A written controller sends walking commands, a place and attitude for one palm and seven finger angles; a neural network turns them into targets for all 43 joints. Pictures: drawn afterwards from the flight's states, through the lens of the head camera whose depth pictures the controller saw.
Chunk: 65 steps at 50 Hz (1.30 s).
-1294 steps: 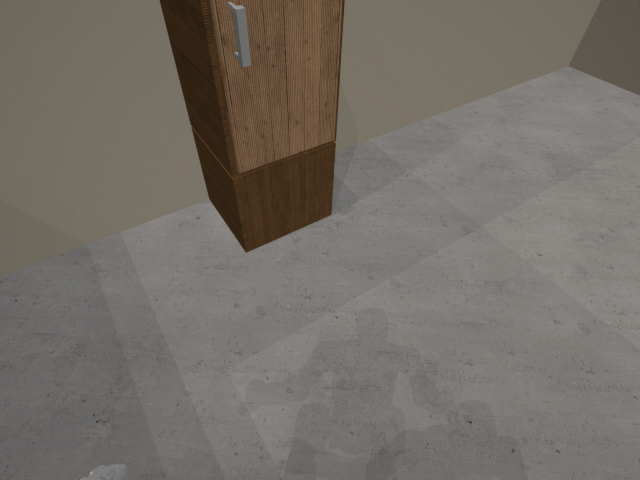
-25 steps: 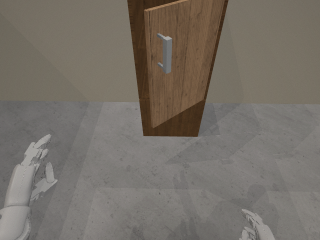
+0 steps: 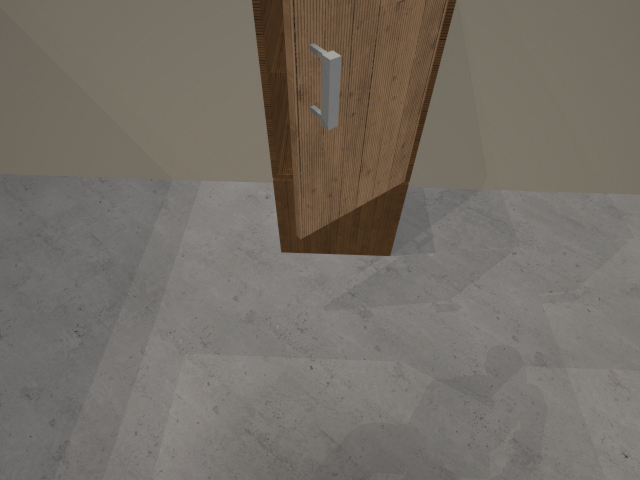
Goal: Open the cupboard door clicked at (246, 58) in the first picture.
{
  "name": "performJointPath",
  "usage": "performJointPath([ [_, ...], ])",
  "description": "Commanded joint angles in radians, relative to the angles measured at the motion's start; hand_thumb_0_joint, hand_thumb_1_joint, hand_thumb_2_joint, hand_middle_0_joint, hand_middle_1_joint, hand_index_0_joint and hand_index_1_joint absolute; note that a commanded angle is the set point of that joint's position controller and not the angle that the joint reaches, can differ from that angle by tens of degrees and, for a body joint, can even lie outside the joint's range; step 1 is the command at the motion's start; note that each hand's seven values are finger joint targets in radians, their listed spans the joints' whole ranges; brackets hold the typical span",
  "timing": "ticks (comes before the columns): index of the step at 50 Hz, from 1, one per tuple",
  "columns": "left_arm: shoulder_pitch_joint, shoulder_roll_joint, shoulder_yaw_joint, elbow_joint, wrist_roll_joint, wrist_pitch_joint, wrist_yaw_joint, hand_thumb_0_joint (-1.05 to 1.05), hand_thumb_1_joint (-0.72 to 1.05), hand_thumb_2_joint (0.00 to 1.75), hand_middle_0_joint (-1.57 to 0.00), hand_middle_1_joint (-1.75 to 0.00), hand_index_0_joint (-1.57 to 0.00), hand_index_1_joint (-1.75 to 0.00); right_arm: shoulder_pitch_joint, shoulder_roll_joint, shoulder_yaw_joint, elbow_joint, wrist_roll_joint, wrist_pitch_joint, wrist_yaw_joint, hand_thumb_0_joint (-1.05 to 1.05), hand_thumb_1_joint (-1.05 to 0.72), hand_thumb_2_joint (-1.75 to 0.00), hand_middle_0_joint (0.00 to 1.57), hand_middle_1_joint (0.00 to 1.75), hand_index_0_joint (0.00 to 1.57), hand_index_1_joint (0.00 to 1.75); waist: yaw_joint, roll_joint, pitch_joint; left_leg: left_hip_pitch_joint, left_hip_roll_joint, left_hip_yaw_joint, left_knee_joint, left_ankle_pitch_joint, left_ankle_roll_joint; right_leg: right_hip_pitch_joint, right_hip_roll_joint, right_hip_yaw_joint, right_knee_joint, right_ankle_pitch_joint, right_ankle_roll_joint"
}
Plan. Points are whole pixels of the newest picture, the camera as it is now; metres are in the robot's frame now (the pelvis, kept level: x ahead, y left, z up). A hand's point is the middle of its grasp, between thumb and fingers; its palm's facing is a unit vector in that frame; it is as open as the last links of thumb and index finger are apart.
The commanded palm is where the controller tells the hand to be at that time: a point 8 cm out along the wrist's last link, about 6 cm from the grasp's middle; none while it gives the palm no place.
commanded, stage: let the arm hang, fingers relaxed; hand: left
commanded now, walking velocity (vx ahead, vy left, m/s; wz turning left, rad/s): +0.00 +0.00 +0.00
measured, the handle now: (322, 87) +0.73 +0.04 +0.10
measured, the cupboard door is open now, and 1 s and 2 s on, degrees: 38 38 38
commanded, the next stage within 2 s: look to check the result in 0.52 s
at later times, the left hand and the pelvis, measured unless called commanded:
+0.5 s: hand out of the picture +0.06 +0.17 -0.17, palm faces -0.01 -0.98 -0.21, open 7.4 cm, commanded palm none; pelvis +0.02 -0.01 +0.00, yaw -1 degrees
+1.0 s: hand out of the picture +0.07 +0.19 -0.16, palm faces -0.01 -0.96 -0.28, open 7.4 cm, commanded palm none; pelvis +0.03 -0.02 +0.01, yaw -1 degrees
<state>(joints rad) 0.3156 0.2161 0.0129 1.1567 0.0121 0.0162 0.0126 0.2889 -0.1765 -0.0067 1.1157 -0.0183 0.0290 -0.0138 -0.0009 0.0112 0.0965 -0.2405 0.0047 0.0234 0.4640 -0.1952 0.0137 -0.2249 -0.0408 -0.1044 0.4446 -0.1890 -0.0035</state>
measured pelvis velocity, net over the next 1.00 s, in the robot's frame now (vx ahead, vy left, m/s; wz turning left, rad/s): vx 0.03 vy -0.02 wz -0.01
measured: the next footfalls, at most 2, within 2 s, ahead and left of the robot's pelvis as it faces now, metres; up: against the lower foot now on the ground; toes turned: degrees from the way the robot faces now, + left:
none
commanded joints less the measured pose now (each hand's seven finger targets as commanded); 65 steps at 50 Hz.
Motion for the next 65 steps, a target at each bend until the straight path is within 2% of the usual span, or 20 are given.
performJointPath([
  [1, -0.008, 0.11, 0.024, -0.046, -0.001, -0.027, 0.015, 0.0, 0.9, 0.9, -0.2, -0.3, -0.2, -0.3, 0.026, -0.125, -0.028, -0.037, 0.003, -0.02, -0.008, 0.0, -0.9, -0.9, 0.2, 0.3, 0.2, 0.3, -0.005, -0.015, -0.039, -0.007, 0.085, -0.092, -0.123, -0.078, 0.02, -0.008, -0.08, 0.111, -0.127, -0.145, -0.048],
  [5, -0.02, 0.101, 0.022, -0.038, 0.0, -0.026, 0.017, 0.0, 0.9, 0.9, -0.2, -0.3, -0.2, -0.3, 0.022, -0.107, -0.024, -0.022, 0.0, -0.021, -0.008, 0.0, -0.9, -0.9, 0.2, 0.3, 0.2, 0.3, -0.007, -0.034, -0.008, -0.007, 0.082, -0.083, -0.128, -0.069, 0.017, -0.021, -0.082, 0.116, -0.133, -0.15, -0.045],
  [10, -0.037, 0.099, 0.026, -0.045, 0.002, -0.026, 0.017, 0.0, 0.9, 0.9, -0.2, -0.3, -0.2, -0.3, 0.007, -0.098, -0.021, -0.015, -0.003, -0.024, -0.006, 0.0, -0.9, -0.9, 0.2, 0.3, 0.2, 0.3, -0.004, -0.015, 0.008, -0.021, 0.083, -0.085, -0.148, -0.072, 0.014, -0.015, -0.079, 0.117, -0.13, -0.146, -0.04],
  [13, -0.049, 0.101, 0.028, -0.049, 0.002, -0.03, 0.017, 0.0, 0.9, 0.9, -0.2, -0.3, -0.2, -0.3, -0.001, -0.1, -0.022, -0.014, -0.004, -0.028, -0.006, 0.0, -0.9, -0.9, 0.2, 0.3, 0.2, 0.3, -0.004, -0.017, -0.01, -0.008, 0.083, -0.082, -0.146, -0.035, 0.012, 0.003, -0.081, 0.119, -0.13, -0.116, -0.04],
  [18, -0.07, 0.104, 0.032, -0.055, 0.001, -0.034, 0.016, 0.0, 0.9, 0.9, -0.2, -0.3, -0.2, -0.3, -0.024, -0.11, -0.021, -0.014, -0.004, -0.035, -0.007, 0.0, -0.9, -0.9, 0.2, 0.3, 0.2, 0.3, 0.001, 0.017, -0.02, 0.0, 0.088, -0.085, -0.156, 0.007, 0.008, 0.033, -0.082, 0.117, -0.127, -0.066, -0.039],
  [34, -0.111, 0.152, 0.037, -0.054, -0.003, -0.047, 0.013, 0.0, 0.9, 0.9, -0.2, -0.3, -0.2, -0.3, -0.072, -0.165, -0.026, -0.011, 0.001, -0.04, -0.01, 0.0, -0.9, -0.9, 0.2, 0.3, 0.2, 0.3, -0.002, -0.005, -0.079, 0.072, 0.101, -0.076, -0.152, 0.11, 0.003, 0.093, -0.093, 0.116, -0.146, 0.059, -0.043],
  [37, -0.118, 0.157, 0.035, -0.051, -0.002, -0.046, 0.013, 0.0, 0.9, 0.9, -0.2, -0.3, -0.2, -0.3, -0.085, -0.174, -0.027, -0.012, 0.001, -0.037, -0.01, 0.0, -0.9, -0.9, 0.2, 0.3, 0.2, 0.3, -0.005, -0.012, -0.061, 0.08, 0.103, -0.073, -0.155, 0.101, 0.002, 0.078, -0.093, 0.114, -0.155, 0.051, -0.043],
  [38, -0.118, 0.16, 0.035, -0.051, -0.002, -0.047, 0.012, 0.0, 0.9, 0.9, -0.2, -0.3, -0.2, -0.3, -0.085, -0.177, -0.026, -0.011, 0.0, -0.038, -0.01, 0.0, -0.9, -0.9, 0.2, 0.3, 0.2, 0.3, -0.004, 0.006, -0.067, 0.082, 0.103, -0.075, -0.157, 0.104, 0.003, 0.083, -0.093, 0.12, -0.157, 0.054, -0.043],
  [40, -0.122, 0.169, 0.036, -0.051, -0.002, -0.05, 0.012, 0.0, 0.9, 0.9, -0.2, -0.3, -0.2, -0.3, -0.093, -0.186, -0.027, -0.012, 0.001, -0.039, -0.01, 0.0, -0.9, -0.9, 0.2, 0.3, 0.2, 0.3, -0.006, -0.016, -0.085, 0.096, 0.106, -0.076, -0.156, 0.119, 0.003, 0.096, -0.093, 0.122, -0.157, 0.082, -0.044],
  [45, -0.129, 0.182, 0.034, -0.049, -0.003, -0.052, 0.012, 0.0, 0.9, 0.9, -0.2, -0.3, -0.2, -0.3, -0.114, -0.203, -0.027, -0.014, 0.001, -0.04, -0.01, 0.0, -0.9, -0.9, 0.2, 0.3, 0.2, 0.3, -0.005, -0.006, -0.093, 0.113, 0.11, -0.076, -0.162, 0.139, 0.002, 0.105, -0.095, 0.121, -0.158, 0.124, -0.043],
  [48, -0.14, 0.186, 0.034, -0.05, -0.002, -0.051, 0.012, 0.0, 0.9, 0.9, -0.2, -0.3, -0.2, -0.3, -0.123, -0.21, -0.026, -0.016, 0.001, -0.04, -0.009, 0.0, -0.9, -0.9, 0.2, 0.3, 0.2, 0.3, -0.004, -0.015, -0.069, 0.106, 0.11, -0.077, -0.171, 0.129, 0.0, 0.098, -0.094, 0.12, -0.166, 0.109, -0.041],
  [49, -0.14, 0.189, 0.034, -0.049, -0.002, -0.052, 0.011, 0.0, 0.9, 0.9, -0.2, -0.3, -0.2, -0.3, -0.127, -0.214, -0.026, -0.016, 0.001, -0.04, -0.008, 0.0, -0.9, -0.9, 0.2, 0.3, 0.2, 0.3, -0.005, -0.002, -0.072, 0.107, 0.111, -0.077, -0.172, 0.123, 0.0, 0.1, -0.095, 0.124, -0.172, 0.099, -0.042],
  [56, -0.148, 0.205, 0.038, -0.056, -0.001, -0.056, 0.01, 0.0, 0.9, 0.9, -0.2, -0.3, -0.2, -0.3, -0.146, -0.226, -0.027, -0.023, 0.002, -0.041, -0.007, 0.0, -0.9, -0.9, 0.2, 0.3, 0.2, 0.3, -0.001, -0.015, -0.082, 0.122, 0.111, -0.071, -0.176, 0.128, -0.001, 0.107, -0.096, 0.123, -0.182, 0.112, -0.04],
  [64, -0.163, 0.216, 0.039, -0.063, -0.002, -0.058, 0.011, 0.0, 0.9, 0.9, -0.2, -0.3, -0.2, -0.3, -0.149, -0.238, -0.03, -0.023, 0.001, -0.045, -0.009, 0.0, -0.9, -0.9, 0.2, 0.3, 0.2, 0.3, -0.003, -0.014, -0.105, 0.143, 0.118, -0.066, -0.171, 0.183, -0.004, 0.134, -0.099, 0.129, -0.167, 0.224, -0.043],
  [65, -0.162, 0.198, 0.039, -0.065, -0.002, -0.052, 0.011, 0.0, 0.9, 0.9, -0.2, -0.3, -0.2, -0.3, -0.136, -0.221, -0.028, -0.022, -0.001, -0.041, -0.012, 0.0, -0.9, -0.9, 0.2, 0.3, 0.2, 0.3, -0.007, -0.011, -0.102, 0.145, 0.123, -0.053, -0.158, 0.185, -0.008, 0.123, -0.098, 0.136, -0.155, 0.245, -0.043],
])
